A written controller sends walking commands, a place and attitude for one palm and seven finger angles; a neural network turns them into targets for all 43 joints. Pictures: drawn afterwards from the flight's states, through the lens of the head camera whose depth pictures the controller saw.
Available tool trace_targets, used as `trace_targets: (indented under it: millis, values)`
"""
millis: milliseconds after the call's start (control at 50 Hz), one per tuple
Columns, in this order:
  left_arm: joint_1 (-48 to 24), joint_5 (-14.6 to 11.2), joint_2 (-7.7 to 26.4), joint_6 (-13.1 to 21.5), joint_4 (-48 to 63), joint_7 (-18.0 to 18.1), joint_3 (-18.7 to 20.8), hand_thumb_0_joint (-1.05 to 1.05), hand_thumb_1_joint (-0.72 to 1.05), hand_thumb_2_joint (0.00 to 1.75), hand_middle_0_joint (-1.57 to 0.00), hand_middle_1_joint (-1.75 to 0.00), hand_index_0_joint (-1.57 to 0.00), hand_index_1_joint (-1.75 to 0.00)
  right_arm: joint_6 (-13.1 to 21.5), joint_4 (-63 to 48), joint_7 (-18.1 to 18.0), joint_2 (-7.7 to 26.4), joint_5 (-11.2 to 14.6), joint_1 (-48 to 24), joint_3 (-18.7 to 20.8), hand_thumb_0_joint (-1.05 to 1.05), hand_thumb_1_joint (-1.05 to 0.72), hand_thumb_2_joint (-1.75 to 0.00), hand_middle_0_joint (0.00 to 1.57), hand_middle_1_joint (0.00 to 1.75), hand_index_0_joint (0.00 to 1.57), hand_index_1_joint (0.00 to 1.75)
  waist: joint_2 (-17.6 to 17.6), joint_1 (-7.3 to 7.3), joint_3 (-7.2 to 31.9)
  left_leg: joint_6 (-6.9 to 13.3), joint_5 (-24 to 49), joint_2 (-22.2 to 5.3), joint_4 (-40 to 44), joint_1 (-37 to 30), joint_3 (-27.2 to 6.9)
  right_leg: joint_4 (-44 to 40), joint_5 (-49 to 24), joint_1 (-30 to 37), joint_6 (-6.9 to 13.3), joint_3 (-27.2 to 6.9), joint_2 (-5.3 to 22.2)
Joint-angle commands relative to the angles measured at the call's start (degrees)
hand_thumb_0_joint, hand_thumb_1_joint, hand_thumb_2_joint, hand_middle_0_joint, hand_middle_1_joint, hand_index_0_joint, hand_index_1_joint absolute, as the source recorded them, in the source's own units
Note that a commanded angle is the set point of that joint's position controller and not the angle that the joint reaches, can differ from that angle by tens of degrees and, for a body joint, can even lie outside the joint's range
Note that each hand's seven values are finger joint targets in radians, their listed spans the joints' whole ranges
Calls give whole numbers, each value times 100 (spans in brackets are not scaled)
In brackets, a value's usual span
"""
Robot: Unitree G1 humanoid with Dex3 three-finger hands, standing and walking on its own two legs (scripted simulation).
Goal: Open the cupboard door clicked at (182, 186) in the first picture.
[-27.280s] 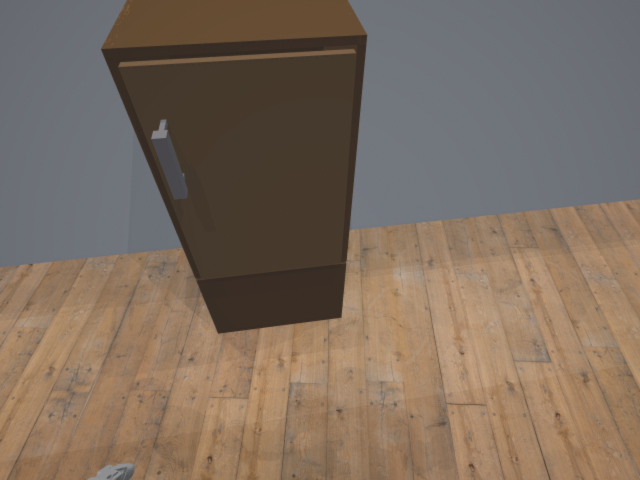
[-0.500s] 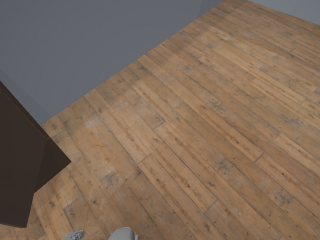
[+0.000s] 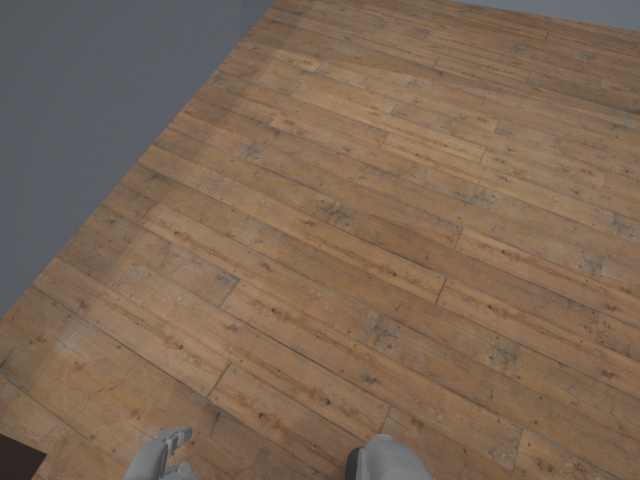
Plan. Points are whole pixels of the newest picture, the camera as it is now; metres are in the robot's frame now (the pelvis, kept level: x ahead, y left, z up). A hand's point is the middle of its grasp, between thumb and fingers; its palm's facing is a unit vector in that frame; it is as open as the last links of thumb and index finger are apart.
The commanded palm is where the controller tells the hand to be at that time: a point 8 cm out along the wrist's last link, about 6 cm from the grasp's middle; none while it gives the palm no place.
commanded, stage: walk to a spot facing it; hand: left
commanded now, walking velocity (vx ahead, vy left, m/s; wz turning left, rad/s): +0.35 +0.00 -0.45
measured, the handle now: out of the picture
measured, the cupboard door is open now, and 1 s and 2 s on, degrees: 48 48 48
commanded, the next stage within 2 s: turn to face it in 0.92 s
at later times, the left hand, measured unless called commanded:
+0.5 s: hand (227, 422) +0.21 +0.14 -0.16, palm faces -0.04 -0.98 -0.20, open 7.3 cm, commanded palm none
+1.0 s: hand (296, 196) +0.64 +0.05 -0.15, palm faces -0.36 -0.91 -0.22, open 7.4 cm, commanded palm none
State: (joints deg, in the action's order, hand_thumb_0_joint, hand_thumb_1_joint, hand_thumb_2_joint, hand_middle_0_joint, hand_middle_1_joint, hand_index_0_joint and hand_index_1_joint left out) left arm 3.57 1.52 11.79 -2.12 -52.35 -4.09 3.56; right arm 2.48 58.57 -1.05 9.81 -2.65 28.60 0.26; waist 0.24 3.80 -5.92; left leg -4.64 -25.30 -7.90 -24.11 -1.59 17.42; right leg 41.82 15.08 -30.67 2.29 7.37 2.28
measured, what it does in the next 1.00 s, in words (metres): walks ahead, turning right: right foot, then left foot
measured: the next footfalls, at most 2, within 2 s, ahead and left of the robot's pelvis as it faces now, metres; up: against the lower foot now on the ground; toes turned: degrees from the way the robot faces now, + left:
right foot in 0.04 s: +0.14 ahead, -0.10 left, +0.00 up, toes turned -8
left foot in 0.58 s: +0.44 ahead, +0.05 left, +0.00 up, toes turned -5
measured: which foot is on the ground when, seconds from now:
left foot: down 0.00-0.04, up 0.06-0.56, down 0.58-1.00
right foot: up 0.00-0.02, down 0.04-0.58, up 0.60-1.00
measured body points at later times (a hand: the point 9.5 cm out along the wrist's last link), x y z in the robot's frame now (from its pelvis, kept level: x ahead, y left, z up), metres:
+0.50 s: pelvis +0.24 -0.04 +0.01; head +0.27 -0.04 +0.46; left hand +0.22 +0.19 -0.14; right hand +0.36 -0.29 -0.12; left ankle +0.37 +0.07 -0.69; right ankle +0.10 -0.09 -0.73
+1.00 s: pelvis +0.47 -0.10 +0.01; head +0.50 -0.12 +0.45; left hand +0.66 +0.09 -0.13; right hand +0.30 -0.29 -0.14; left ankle +0.40 +0.05 -0.73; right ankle +0.52 -0.23 -0.71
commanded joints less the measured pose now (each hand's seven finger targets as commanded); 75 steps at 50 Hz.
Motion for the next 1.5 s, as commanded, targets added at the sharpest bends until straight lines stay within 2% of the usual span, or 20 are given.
trace_targets:
  millis: [0,20,40,160,420,500,540,560,580,640,720,960,1000,1020,1160,1360,1380,1400,1420,1480]
  values:
    - [2104,32,1206,390,-155,147,355,0,90,90,-20,-30,-20,-30,122,-544,46,993,208,-350,260,0,-90,-90,20,30,20,30,-625,-1399,1676,386,3384,-527,-3323,2377,67,-1216,271,4442,726,-1121,589]
    - [2580,-74,1784,396,-254,260,495,0,90,90,-20,-30,-20,-30,110,-809,34,634,285,-508,218,0,-90,-90,20,30,20,30,-1905,-1408,2086,100,-931,475,-5313,3926,-525,-2246,-163,5044,1275,-4247,2150]
    - [2236,-163,1783,358,-215,341,493,0,90,90,-20,-30,-20,-30,58,-853,25,836,252,-949,275,0,-90,-90,20,30,20,30,-1333,-1253,1489,257,-686,203,-5842,4413,-1560,-2645,357,4413,1326,-4275,2152]
    - [865,-53,712,573,32,406,146,0,90,90,-20,-30,-20,-30,-159,-396,71,441,95,-707,317,0,-90,-90,20,30,20,30,-412,-144,554,109,942,-155,-4149,3245,-1598,-2975,-1011,1717,780,-1710,1052]
    - [2269,-61,559,747,-724,498,18,0,90,90,-20,-30,-20,-30,7,-995,245,384,156,-2923,295,0,-90,-90,20,30,20,30,-539,-668,141,264,1380,271,-1870,4000,-1357,-2559,-3850,3618,828,-1787,1078]
    - [2092,-65,718,755,-796,517,44,0,90,90,-20,-30,-20,-30,88,-630,153,541,114,-1954,343,0,-90,-90,20,30,20,30,-425,-82,515,538,1501,896,-756,1825,-902,-1273,-5448,3079,546,-1398,776]
    - [2125,-160,494,760,-626,465,47,0,90,90,-20,-30,-20,-30,152,-168,41,1404,-26,-154,552,0,-90,-90,20,30,20,30,760,556,1680,1329,2247,-841,-548,-1193,-3164,1418,-2437,717,82,-834,-62]
    - [2201,-206,299,807,-526,419,-40,0,90,90,-20,-30,-20,-30,126,-100,10,1670,-2,327,575,0,-90,-90,20,30,20,30,1479,483,2152,1993,2787,-2110,272,-1689,-4759,3314,1379,-81,47,-712,-604]
    - [1783,-132,445,777,-446,453,7,0,90,90,-20,-30,-20,-30,72,-148,1,1532,67,-82,526,0,-90,-90,20,30,20,30,762,335,1482,2122,2105,-2191,646,-783,-4819,3899,1474,-370,125,-1082,-213]
    - [1429,-1,138,585,-451,306,33,0,90,90,-20,-30,-20,-30,184,-336,-11,671,77,-1018,321,0,-90,-90,20,30,20,30,623,-226,-27,1410,646,-1377,1363,1506,-3301,3595,351,-486,-21,-1043,283]
    - [1685,12,-131,345,-463,208,25,0,90,90,-20,-30,-20,-30,261,-207,-16,677,105,-1039,313,0,-90,-90,20,30,20,30,707,-580,381,1174,1374,-896,1476,1683,-1782,2345,-135,-33,-145,-770,383]
    - [510,19,254,374,-24,135,68,0,90,90,-20,-30,-20,-30,98,31,-4,971,56,-243,291,0,-90,-90,20,30,20,30,512,-458,273,891,3503,-921,31,830,-714,-879,-349,1341,64,155,-101]
    - [2254,69,1069,521,-544,271,270,0,90,90,-20,-30,-20,-30,121,-125,67,748,194,-399,244,0,-90,-90,20,30,20,30,-918,-1199,1472,428,2653,-118,-2858,2670,-130,-1352,-1184,4320,654,-1598,1084]
    - [2681,-60,1510,540,-683,345,339,0,90,90,-20,-30,-20,-30,130,-235,18,520,268,-298,226,0,-90,-90,20,30,20,30,-1863,-1129,2081,214,-1107,582,-4565,3659,-592,-1900,-2983,5071,1296,-3383,2476]
    - [829,-88,476,606,-353,517,-75,0,90,90,-20,-30,-20,-30,-242,227,17,48,206,-332,144,0,-90,-90,20,30,20,30,-580,-103,743,176,518,85,-3492,2694,-1503,-2368,-4211,2105,582,-233,1507]
    - [771,-71,716,402,-188,563,139,0,90,90,-20,-30,-20,-30,-312,-211,149,404,119,-869,286,0,-90,-90,20,30,20,30,-463,-35,657,381,1587,492,-1036,1855,-1020,-836,-3372,2297,171,393,1526]
    - [787,-94,699,359,-113,553,133,0,90,90,-20,-30,-20,-30,-291,-183,143,711,84,-477,357,0,-90,-90,20,30,20,30,229,131,957,599,2943,250,-606,1153,-1486,105,-2392,1852,-85,538,1250]
    - [961,-172,385,304,46,535,86,0,90,90,-20,-30,-20,-30,-250,-261,115,1305,39,-224,478,0,-90,-90,20,30,20,30,2052,140,1191,1404,5090,-1221,-161,417,-3648,1589,1275,493,-537,618,349]
    - [618,-133,469,227,255,561,47,0,90,90,-20,-30,-20,-30,-294,-250,22,1567,82,-159,520,0,-90,-90,20,30,20,30,1836,277,1362,1990,5091,-1812,267,586,-4554,2676,2682,210,-527,-293,42]
    - [266,-33,510,139,311,516,138,0,90,90,-20,-30,-20,-30,-285,-609,-36,1348,92,-1099,488,0,-90,-90,20,30,20,30,992,-125,795,1624,1731,-1228,806,1806,-4213,3145,1423,-190,-526,-836,286]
